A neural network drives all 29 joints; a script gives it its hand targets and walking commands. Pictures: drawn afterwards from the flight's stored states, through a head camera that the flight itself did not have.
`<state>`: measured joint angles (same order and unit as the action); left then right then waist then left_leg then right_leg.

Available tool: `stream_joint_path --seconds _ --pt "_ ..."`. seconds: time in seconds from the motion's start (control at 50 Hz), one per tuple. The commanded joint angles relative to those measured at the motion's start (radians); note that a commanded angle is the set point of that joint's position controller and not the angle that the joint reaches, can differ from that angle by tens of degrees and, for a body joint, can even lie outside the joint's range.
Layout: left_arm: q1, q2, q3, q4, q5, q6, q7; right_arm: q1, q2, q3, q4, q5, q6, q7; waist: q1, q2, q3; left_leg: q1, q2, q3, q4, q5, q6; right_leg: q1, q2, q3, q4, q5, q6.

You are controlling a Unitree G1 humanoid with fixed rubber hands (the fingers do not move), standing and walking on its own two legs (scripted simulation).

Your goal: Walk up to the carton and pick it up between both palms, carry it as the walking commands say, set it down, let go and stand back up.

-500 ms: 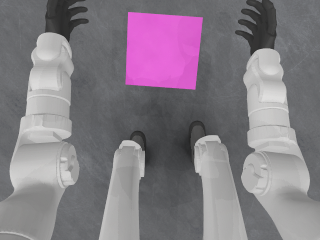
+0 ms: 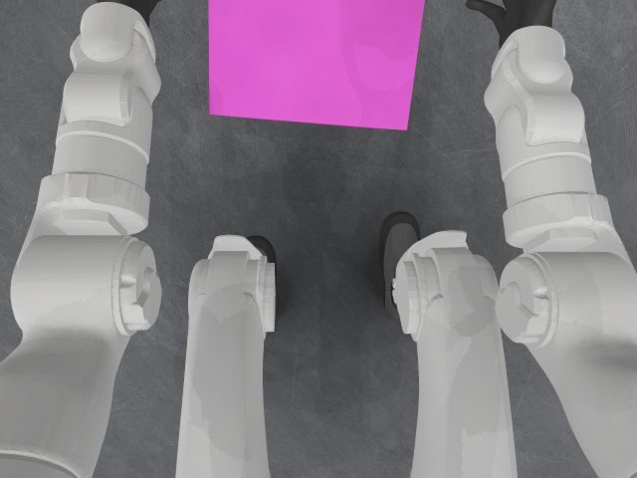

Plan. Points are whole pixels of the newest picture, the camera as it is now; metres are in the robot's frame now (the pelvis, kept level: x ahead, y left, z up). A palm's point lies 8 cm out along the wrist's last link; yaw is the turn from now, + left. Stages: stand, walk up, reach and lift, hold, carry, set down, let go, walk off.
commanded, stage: reach and lift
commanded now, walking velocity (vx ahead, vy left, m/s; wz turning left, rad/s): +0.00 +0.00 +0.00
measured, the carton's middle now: (317, 42) +0.53 +0.01 -0.33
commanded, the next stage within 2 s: none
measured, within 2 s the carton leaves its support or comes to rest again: leaves its support in 1.88 s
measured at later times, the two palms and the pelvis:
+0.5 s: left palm (175, 38) +0.53 +0.17 -0.28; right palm (493, 22) +0.53 -0.19 -0.26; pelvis -0.02 +0.01 -0.07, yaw -2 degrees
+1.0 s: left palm (176, 18) +0.54 +0.16 -0.26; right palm (481, 21) +0.53 -0.18 -0.25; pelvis -0.02 +0.01 -0.07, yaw -2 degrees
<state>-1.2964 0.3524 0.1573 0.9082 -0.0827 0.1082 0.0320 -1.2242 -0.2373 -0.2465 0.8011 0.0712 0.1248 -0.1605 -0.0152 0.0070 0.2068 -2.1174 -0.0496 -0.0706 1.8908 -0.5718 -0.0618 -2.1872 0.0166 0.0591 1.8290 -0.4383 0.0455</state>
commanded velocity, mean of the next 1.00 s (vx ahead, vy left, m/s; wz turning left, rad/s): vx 0.00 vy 0.00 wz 0.00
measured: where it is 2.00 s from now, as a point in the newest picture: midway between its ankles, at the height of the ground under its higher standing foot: (327, 294)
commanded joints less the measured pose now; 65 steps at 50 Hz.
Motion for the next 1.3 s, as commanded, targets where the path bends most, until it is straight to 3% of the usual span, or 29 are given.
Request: stream_joint_path --seconds 0.0,0.04,0.06,0.12,0.16,0.18,0.2,0.22,0.26,0.3,0.38,0.4,0.42,0.5,0.56,0.6,0.66,0.68,0.76,0.82,0.88,0.92,0.94,0.96,1.02,1.04,1.14,1.18,1.28 --pt "-0.407 0.261 0.000 -0.085 -0.086 -0.038 0.026 -0.327 -0.159 0.002 -0.105 0.052 -0.049 -0.032 -0.018 -0.031 -1.377 0.378 0.009 0.146 -0.051 0.286 0.026 0.856 0.045 -0.121 0.039 0.368 0.033" --pt "-0.410 0.285 -0.011 0.001 -0.069 -0.051 0.044 -0.358 -0.200 -0.023 0.002 0.086 -0.070 -0.029 -0.007 0.045 -1.269 0.367 0.021 0.128 -0.028 0.277 0.025 0.740 0.044 -0.117 0.082 0.341 0.026" --pt "-0.434 0.293 -0.021 0.075 -0.080 -0.053 0.042 -0.363 -0.150 0.036 0.053 0.087 -0.068 -0.023 -0.001 -0.015 -1.219 0.367 0.021 0.128 -0.021 0.260 0.034 0.734 0.031 -0.130 0.097 0.319 0.038" --pt "-0.459 0.291 -0.031 -0.019 -0.101 -0.063 0.055 -0.407 -0.184 0.072 -0.004 0.147 -0.071 -0.019 0.064 0.023 -1.323 0.393 0.022 0.158 0.026 0.336 0.021 0.791 0.035 -0.105 0.119 0.382 0.027" --pt "-0.437 0.244 -0.069 0.140 -0.102 -0.062 0.049 -0.358 -0.165 0.069 0.178 0.143 -0.077 -0.006 0.001 0.003 -1.110 0.303 0.037 0.119 0.014 0.206 0.030 0.638 0.017 -0.123 0.138 0.266 0.031" --pt "-0.499 0.271 -0.042 -0.036 -0.113 -0.067 0.053 -0.454 -0.165 0.077 0.014 0.168 -0.081 -0.010 0.021 -0.026 -1.338 0.440 0.024 0.122 0.017 0.279 0.033 0.774 0.017 -0.120 0.137 0.333 0.034" --pt "-0.443 0.227 -0.098 0.217 -0.113 -0.058 0.043 -0.349 -0.166 0.086 0.262 0.155 -0.073 0.000 -0.005 0.002 -1.068 0.286 0.041 0.124 0.054 0.199 0.025 0.620 0.021 -0.121 0.161 0.242 0.025" --pt "-0.526 0.262 -0.077 0.005 -0.117 -0.084 0.045 -0.470 -0.129 0.114 0.099 0.194 -0.093 0.010 0.046 0.001 -1.187 0.382 0.041 0.116 0.073 0.319 0.027 0.665 0.018 -0.098 0.173 0.337 0.027" --pt "-0.516 0.271 -0.096 0.013 -0.105 -0.089 0.062 -0.428 -0.158 0.105 0.151 0.216 -0.091 0.019 0.034 0.028 -1.212 0.482 0.044 0.109 0.069 0.309 0.029 0.617 0.018 -0.126 0.197 0.292 0.026" --pt "-0.531 0.306 -0.074 -0.015 -0.107 -0.084 0.074 -0.494 -0.184 0.140 0.059 0.245 -0.101 0.003 0.078 0.024 -1.327 0.441 0.052 0.125 0.123 0.389 0.029 0.714 0.016 -0.100 0.226 0.397 0.027" --pt "-0.549 0.258 -0.138 -0.015 -0.116 -0.078 0.072 -0.437 -0.218 0.083 0.200 0.228 -0.100 -0.003 0.002 0.093 -1.271 0.519 0.056 0.108 0.093 0.322 0.018 0.630 0.012 -0.130 0.213 0.303 0.016" --pt "-0.571 0.302 -0.102 -0.071 -0.110 -0.084 0.080 -0.489 -0.172 0.122 0.116 0.266 -0.098 -0.001 0.061 0.087 -1.367 0.594 0.041 0.112 0.105 0.356 0.025 0.678 0.015 -0.117 0.212 0.324 0.018" --pt "-0.585 0.273 -0.133 -0.046 -0.115 -0.078 0.092 -0.472 -0.234 0.104 0.154 0.259 -0.101 -0.006 0.016 0.130 -1.347 0.572 0.044 0.132 0.105 0.309 0.013 0.674 0.018 -0.130 0.212 0.297 0.007" --pt "-0.611 0.318 -0.116 -0.057 -0.126 -0.069 0.107 -0.481 -0.230 0.121 0.183 0.257 -0.082 -0.018 0.046 0.113 -1.352 0.626 0.040 0.121 0.098 0.285 0.013 0.649 0.004 -0.139 0.215 0.234 0.009" --pt "-0.599 0.184 -0.213 -0.049 -0.168 -0.058 0.086 -0.434 -0.229 0.100 0.259 0.247 -0.087 -0.004 -0.037 0.170 -1.304 0.635 0.046 0.105 0.092 0.316 -0.001 0.585 0.006 -0.152 0.223 0.258 -0.003" --pt "-0.612 0.221 -0.188 -0.073 -0.172 -0.069 0.098 -0.496 -0.229 0.134 0.118 0.284 -0.102 -0.012 0.004 0.141 -1.397 0.690 0.039 0.118 0.110 0.353 0.009 0.642 0.009 -0.148 0.224 0.270 0.005" --pt "-0.543 0.249 -0.149 0.060 -0.159 -0.058 0.101 -0.491 -0.212 0.134 0.168 0.264 -0.097 -0.019 0.035 0.067 -1.339 0.605 0.035 0.102 0.089 0.318 0.019 0.687 0.008 -0.150 0.228 0.249 0.021" --pt "-0.522 0.200 -0.160 0.127 -0.163 -0.056 0.091 -0.451 -0.201 0.115 0.232 0.240 -0.100 -0.013 -0.005 0.069 -1.243 0.527 0.036 0.111 0.091 0.278 0.021 0.623 0.014 -0.155 0.212 0.229 0.019" --pt "-0.546 0.200 -0.154 0.075 -0.182 -0.069 0.080 -0.551 -0.166 0.171 0.104 0.262 -0.113 -0.013 0.058 -0.003 -1.268 0.486 0.029 0.128 0.101 0.270 0.030 0.722 0.019 -0.124 0.198 0.236 0.019" --pt "-0.581 0.188 -0.166 0.103 -0.179 -0.060 0.070 -0.520 -0.145 0.158 0.182 0.242 -0.105 -0.014 0.009 0.013 -1.257 0.472 0.027 0.128 0.095 0.250 0.020 0.751 0.016 -0.142 0.211 0.266 0.028" --pt "-0.579 0.177 -0.150 0.121 -0.166 -0.068 0.062 -0.571 -0.061 0.201 0.154 0.260 -0.099 -0.002 0.057 -0.021 -1.201 0.455 0.027 0.122 0.080 0.194 0.043 0.714 0.019 -0.125 0.185 0.191 0.030" --pt "-0.652 0.147 -0.181 0.083 -0.158 -0.068 0.053 -0.541 -0.082 0.152 0.231 0.219 -0.099 -0.003 0.004 0.027 -1.156 0.426 0.031 0.137 0.073 0.204 0.016 0.725 0.025 -0.134 0.186 0.229 0.022" --pt "-0.613 0.127 -0.199 0.104 -0.160 -0.072 0.051 -0.573 0.006 0.212 0.192 0.267 -0.097 0.005 0.072 0.027 -1.203 0.468 0.029 0.123 0.072 0.244 0.037 0.744 0.028 -0.123 0.206 0.245 0.024" --pt "-0.641 0.113 -0.197 0.060 -0.153 -0.069 0.053 -0.569 -0.060 0.186 0.169 0.242 -0.101 0.001 0.021 0.042 -1.218 0.472 0.031 0.116 0.080 0.249 0.024 0.717 0.028 -0.133 0.210 0.256 0.016" --pt "-0.617 0.094 -0.194 0.098 -0.127 -0.068 0.056 -0.488 -0.077 0.106 0.297 0.195 -0.097 -0.003 -0.021 0.094 -1.176 0.474 0.021 0.114 0.060 0.212 0.010 0.687 0.036 -0.148 0.213 0.229 0.019" --pt "-0.571 0.080 -0.169 0.171 -0.112 -0.065 0.054 -0.497 -0.048 0.129 0.298 0.196 -0.097 -0.003 0.007 0.054 -1.133 0.464 0.020 0.114 0.066 0.212 0.016 0.679 0.035 -0.139 0.189 0.202 0.018" --pt "-0.629 -0.079 -0.225 0.075 -0.149 -0.073 0.030 -0.584 -0.006 0.133 0.166 0.139 -0.135 -0.002 -0.069 0.074 -1.200 0.498 0.003 0.111 0.090 0.310 0.007 0.700 0.055 -0.156 0.202 0.301 0.008" --pt "-0.610 -0.094 -0.206 0.074 -0.098 -0.078 0.018 -0.479 0.101 0.109 0.284 0.134 -0.119 0.016 -0.021 0.098 -1.119 0.449 -0.008 0.119 0.066 0.240 0.009 0.640 0.054 -0.152 0.200 0.239 0.013" --pt "-0.711 -0.487 -0.288 0.100 -0.109 -0.046 -0.087 -0.684 0.428 0.199 0.227 0.106 -0.101 0.101 -0.035 0.078 -1.138 0.405 -0.023 0.127 0.091 0.244 0.009 0.737 0.068 -0.142 0.205 0.275 0.000"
